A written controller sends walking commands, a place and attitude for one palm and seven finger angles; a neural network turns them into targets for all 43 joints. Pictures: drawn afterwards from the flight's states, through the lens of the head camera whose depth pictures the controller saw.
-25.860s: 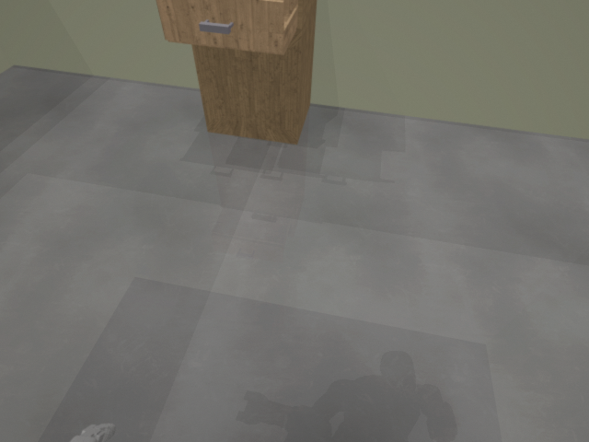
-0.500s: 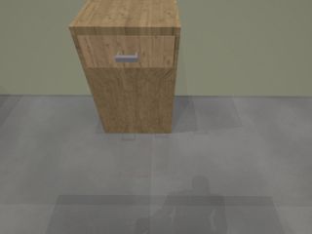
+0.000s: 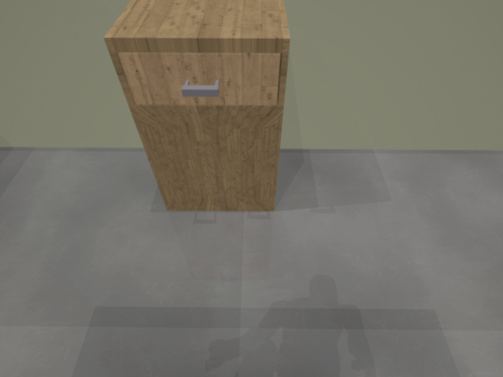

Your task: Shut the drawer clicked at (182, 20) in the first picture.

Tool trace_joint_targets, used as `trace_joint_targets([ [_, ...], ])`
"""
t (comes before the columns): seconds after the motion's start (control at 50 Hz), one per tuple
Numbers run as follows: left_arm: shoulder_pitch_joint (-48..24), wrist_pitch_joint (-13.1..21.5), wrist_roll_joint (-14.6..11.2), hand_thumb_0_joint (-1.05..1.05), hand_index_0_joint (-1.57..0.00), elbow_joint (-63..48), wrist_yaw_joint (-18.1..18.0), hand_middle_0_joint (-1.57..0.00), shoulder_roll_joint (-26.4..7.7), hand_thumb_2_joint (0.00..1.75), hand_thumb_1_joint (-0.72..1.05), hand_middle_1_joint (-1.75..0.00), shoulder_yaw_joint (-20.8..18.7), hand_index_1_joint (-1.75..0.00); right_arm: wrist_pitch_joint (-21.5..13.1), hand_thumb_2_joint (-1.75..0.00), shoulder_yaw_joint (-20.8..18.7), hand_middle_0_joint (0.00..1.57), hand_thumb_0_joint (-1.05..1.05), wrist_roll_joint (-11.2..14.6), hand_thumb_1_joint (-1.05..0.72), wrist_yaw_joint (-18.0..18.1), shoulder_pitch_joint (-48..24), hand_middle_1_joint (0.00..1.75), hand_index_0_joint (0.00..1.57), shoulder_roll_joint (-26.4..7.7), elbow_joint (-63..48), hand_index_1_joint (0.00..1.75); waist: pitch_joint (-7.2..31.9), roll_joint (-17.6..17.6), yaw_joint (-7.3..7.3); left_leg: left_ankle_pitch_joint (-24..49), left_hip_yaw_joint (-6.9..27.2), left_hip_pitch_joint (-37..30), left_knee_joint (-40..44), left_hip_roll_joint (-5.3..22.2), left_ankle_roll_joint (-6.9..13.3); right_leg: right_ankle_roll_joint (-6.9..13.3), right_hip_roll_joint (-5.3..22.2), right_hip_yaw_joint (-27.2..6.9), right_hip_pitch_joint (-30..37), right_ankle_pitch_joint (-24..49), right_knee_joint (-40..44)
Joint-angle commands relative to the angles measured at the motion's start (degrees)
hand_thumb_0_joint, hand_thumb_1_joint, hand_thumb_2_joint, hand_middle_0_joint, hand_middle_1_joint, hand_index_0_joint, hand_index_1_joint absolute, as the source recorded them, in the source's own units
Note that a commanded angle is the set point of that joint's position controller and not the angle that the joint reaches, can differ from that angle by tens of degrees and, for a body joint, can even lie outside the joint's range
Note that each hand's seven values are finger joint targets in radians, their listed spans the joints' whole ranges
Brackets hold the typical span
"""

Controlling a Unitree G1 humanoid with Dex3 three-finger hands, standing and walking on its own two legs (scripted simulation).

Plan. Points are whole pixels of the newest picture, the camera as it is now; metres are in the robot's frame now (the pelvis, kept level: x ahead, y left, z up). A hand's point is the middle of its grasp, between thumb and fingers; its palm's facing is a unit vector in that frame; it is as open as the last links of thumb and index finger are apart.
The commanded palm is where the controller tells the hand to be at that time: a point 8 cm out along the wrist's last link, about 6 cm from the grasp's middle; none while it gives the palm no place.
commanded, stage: look to check the result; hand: left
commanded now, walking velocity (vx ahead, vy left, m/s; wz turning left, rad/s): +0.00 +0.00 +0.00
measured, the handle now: (201, 87) +0.93 +0.20 -0.06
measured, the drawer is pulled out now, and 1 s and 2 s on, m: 0.00 0.00 0.00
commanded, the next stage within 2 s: stand and wait in 0.26 s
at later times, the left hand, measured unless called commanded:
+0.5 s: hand out of the picture +0.10 +0.23 -0.15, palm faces -0.02 -0.94 -0.33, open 7.4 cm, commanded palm none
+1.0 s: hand out of the picture +0.10 +0.23 -0.16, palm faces -0.04 -0.94 -0.33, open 7.4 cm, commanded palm none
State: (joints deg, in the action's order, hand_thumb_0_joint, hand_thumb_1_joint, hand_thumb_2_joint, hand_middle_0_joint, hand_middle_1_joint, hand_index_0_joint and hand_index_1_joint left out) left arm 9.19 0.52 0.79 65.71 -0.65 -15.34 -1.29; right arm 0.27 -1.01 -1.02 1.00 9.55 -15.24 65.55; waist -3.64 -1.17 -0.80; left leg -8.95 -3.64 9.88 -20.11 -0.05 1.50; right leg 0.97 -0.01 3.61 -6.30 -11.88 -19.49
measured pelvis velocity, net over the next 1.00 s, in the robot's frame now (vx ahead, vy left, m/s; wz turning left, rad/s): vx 0.02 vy -0.01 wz -0.01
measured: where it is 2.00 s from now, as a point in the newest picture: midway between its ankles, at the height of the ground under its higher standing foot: outside the picture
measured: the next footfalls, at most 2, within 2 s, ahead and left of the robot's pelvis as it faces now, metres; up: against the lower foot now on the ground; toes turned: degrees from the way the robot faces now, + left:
none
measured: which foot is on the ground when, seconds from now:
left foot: down 0.00-1.00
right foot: down 0.00-1.00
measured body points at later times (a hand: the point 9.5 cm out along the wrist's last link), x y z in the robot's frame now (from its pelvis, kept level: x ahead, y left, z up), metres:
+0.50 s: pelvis +0.01 -0.01 +0.00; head +0.03 -0.01 +0.45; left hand +0.10 +0.28 -0.13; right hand +0.09 -0.30 -0.14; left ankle +0.02 +0.10 -0.75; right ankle -0.01 -0.11 -0.75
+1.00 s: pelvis +0.02 -0.01 +0.00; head +0.04 -0.02 +0.45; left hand +0.10 +0.28 -0.13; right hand +0.08 -0.30 -0.14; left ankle +0.02 +0.10 -0.75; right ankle -0.01 -0.11 -0.75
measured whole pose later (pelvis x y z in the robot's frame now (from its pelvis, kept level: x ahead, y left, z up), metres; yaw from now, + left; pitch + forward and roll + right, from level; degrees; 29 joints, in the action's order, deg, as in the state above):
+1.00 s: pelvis +0.02 -0.01 +0.00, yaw -1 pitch -1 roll +0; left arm 6.5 1.0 0.7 65.4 -0.3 -17.7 -0.6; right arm 0.1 -0.3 -0.9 0.7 6.9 -18.1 65.3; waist -2.9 -0.8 -1.0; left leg -9.3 -3.9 6.5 -16.9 0.8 0.3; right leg 1.8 -1.0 3.1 -2.9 -11.8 -15.7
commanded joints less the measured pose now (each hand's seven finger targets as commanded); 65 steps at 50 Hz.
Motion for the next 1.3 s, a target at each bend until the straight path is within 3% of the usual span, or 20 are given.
trace_joint_targets([
  [0.0, -1.9, 1.6, -0.1, 0.00, -0.20, -2.9, -0.4, -0.20, -10.8, 0.90, 0.90, -0.30, -1.7, -0.30, -1.5, -0.90, -1.6, 0.20, 0.00, 0.0, -0.90, 0.5, -1.7, 0.30, 0.20, -10.6, -2.9, 0.30, 4.4, 0.6, 0.14, 6.7, 7.5, -4.3, 3.6, 7.7, 0.4, 1.9, 7.5, -6.8, -2.1, 5.7, 4.6],
  [0.14, -3.5, 1.7, -0.1, 0.00, -0.20, -3.0, -0.3, -0.20, -12.7, 0.90, 0.90, -0.30, -1.5, -0.30, -1.5, -0.90, -1.6, 0.20, 0.00, 0.1, -0.90, 0.2, -3.6, 0.30, 0.20, -12.5, -3.3, 0.30, 4.5, 1.9, 0.10, 7.1, 7.8, -5.0, 4.1, 7.8, 0.2, 1.6, 7.8, -6.9, -1.9, 6.1, 5.5],
  [0.2, -4.2, 1.7, -0.1, 0.00, -0.20, -3.1, -0.2, -0.20, -13.1, 0.90, 0.90, -0.30, -1.5, -0.30, -1.6, -0.90, -1.5, 0.20, 0.00, 0.0, -0.90, 0.1, -4.4, 0.30, 0.20, -13.2, -3.4, 0.30, 4.9, 0.5, 0.09, 7.8, 7.7, -5.3, 4.4, 8.0, 0.1, 1.5, 7.9, -7.0, -1.2, 6.8, 5.7],
  [0.4, -5.2, 1.9, -0.1, 0.00, -0.20, -3.6, -0.2, -0.20, -14.1, 0.90, 0.90, -0.30, -1.5, -0.30, -1.7, -0.90, -1.4, 0.20, 0.00, 0.1, -0.90, 0.1, -5.4, 0.30, 0.20, -14.3, -3.9, 0.30, 5.7, 0.7, 0.08, 10.4, 7.5, -6.5, 4.6, 8.2, -0.1, 1.4, 8.1, -7.0, -0.1, 10.2, 5.8],
  [0.72, -4.4, 2.0, -0.2, 0.00, -0.20, -3.7, -0.4, -0.20, -14.2, 0.90, 0.90, -0.30, -1.7, -0.30, -1.7, -0.90, -1.4, 0.20, 0.00, 0.2, -0.90, 0.3, -4.5, 0.30, 0.20, -14.0, -3.7, 0.30, 6.4, 1.3, 0.10, 12.7, 6.8, -7.8, 4.0, 8.2, -0.2, 1.3, 8.0, -7.0, 1.2, 14.6, 5.6],
  [0.94, -4.3, 1.9, -0.3, 0.00, -0.20, -3.3, -0.4, -0.20, -14.0, 0.90, 0.90, -0.30, -1.4, -0.30, -1.5, -0.90, -1.4, 0.20, 0.00, 0.2, -0.90, 0.3, -4.4, 0.30, 0.20, -13.7, -3.3, 0.30, 5.1, 1.0, 0.01, 9.9, 6.5, -7.6, 4.6, 8.2, -0.3, 1.3, 8.0, -7.3, 0.3, 11.8, 6.4],
  [1.12, -3.8, 2.1, -0.2, 0.00, -0.20, -3.5, -0.5, -0.20, -14.0, 0.90, 0.90, -0.30, -1.5, -0.30, -1.7, -0.90, -1.5, 0.20, 0.00, 0.2, -0.90, 0.4, -4.1, 0.30, 0.20, -13.9, -3.5, 0.30, 6.4, 1.5, 0.09, 12.3, 6.6, -8.4, 3.9, 8.3, -0.2, 1.2, 8.0, -7.4, 1.2, 15.2, 6.0],
  [1.28, -4.0, 2.0, -0.3, 0.00, -0.20, -3.3, -0.4, -0.20, -14.1, 0.90, 0.90, -0.30, -1.4, -0.30, -1.7, -0.90, -1.5, 0.20, 0.00, 0.2, -0.90, 0.4, -4.4, 0.30, 0.20, -13.9, -3.4, 0.30, 5.3, 1.4, -0.01, 10.8, 6.5, -8.2, 4.5, 8.3, -0.2, 1.2, 8.0, -7.5, 0.4, 13.4, 6.5],
])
